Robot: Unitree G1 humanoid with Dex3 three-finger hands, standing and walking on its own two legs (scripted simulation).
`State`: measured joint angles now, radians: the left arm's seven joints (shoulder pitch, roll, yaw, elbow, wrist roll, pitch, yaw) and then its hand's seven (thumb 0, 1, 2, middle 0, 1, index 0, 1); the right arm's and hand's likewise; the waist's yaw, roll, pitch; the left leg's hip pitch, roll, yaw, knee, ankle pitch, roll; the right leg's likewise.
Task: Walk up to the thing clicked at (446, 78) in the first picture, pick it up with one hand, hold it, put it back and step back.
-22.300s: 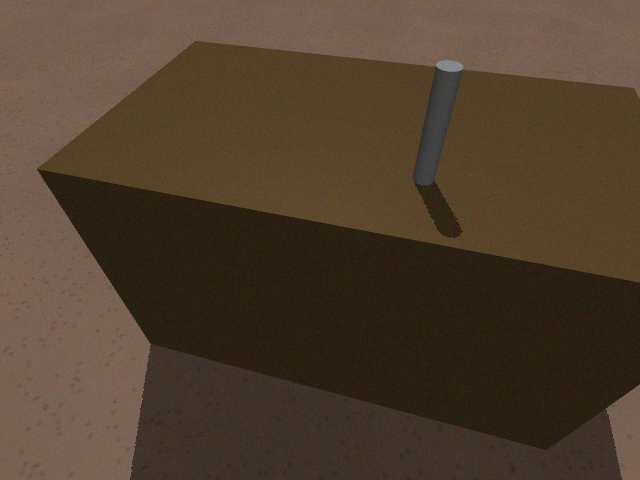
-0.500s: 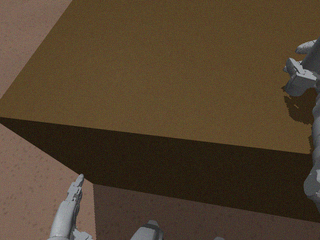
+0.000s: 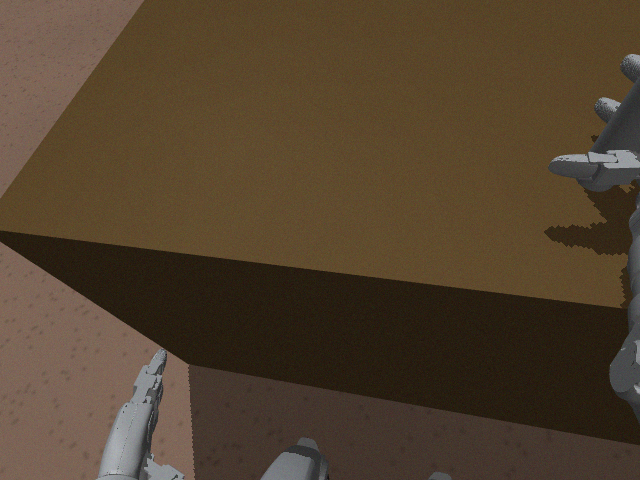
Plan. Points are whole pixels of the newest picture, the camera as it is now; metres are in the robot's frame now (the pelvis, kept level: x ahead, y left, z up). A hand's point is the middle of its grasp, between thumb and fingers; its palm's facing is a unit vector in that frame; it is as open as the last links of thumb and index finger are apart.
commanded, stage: withdraw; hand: right
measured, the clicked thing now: out of the picture +0.53 -0.22 +0.16
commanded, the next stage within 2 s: rise in 0.28 s
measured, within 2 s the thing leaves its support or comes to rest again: neither
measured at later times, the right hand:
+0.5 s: hand out of the picture +0.51 -0.30 +0.22, palm faces +0.25 +0.96 -0.14, open 17.1 cm
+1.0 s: hand out of the picture +0.35 -0.33 +0.19, palm faces +0.41 +0.84 -0.36, open 17.6 cm
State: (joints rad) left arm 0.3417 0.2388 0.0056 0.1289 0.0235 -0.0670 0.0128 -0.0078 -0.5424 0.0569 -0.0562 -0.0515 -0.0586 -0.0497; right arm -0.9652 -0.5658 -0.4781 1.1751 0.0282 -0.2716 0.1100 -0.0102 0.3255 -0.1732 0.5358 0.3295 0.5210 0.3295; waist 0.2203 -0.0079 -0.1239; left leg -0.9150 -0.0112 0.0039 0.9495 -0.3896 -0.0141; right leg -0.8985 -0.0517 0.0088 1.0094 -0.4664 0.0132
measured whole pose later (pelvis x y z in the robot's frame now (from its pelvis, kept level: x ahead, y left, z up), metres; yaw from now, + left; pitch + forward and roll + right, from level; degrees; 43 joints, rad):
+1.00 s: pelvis +0.04 -0.01 +0.05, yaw -1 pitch +6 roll +1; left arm 0.37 0.27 0.10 0.32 -0.08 -0.02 -0.01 -0.01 -0.51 0.05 -0.05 -0.05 -0.06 -0.04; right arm -0.14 -0.50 -0.37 0.27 0.05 -0.01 0.02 -0.02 0.57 -0.05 0.06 0.05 0.05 0.05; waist -0.02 -0.04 -0.12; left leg -0.38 0.02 0.00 0.59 -0.31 -0.03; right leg -0.36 -0.02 -0.01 0.64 -0.38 0.00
